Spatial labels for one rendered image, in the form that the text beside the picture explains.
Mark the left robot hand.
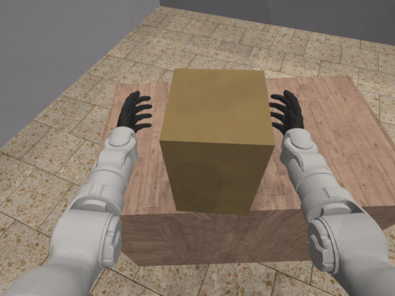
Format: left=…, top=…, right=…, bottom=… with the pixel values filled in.
left=117, top=91, right=152, bottom=134

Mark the robot left upper arm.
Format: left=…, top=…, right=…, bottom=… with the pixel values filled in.
left=0, top=209, right=122, bottom=296

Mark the robot right upper arm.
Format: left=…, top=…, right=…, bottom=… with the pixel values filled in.
left=307, top=213, right=395, bottom=296

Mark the left robot forearm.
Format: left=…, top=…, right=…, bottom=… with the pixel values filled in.
left=49, top=126, right=138, bottom=259

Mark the pedestal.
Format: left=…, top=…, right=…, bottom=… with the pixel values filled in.
left=96, top=75, right=395, bottom=266

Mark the right robot forearm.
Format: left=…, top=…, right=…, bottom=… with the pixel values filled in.
left=280, top=128, right=389, bottom=259

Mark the carton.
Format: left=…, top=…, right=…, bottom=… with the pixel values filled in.
left=159, top=68, right=275, bottom=216

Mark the right robot hand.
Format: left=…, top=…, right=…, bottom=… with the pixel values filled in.
left=269, top=90, right=304, bottom=137

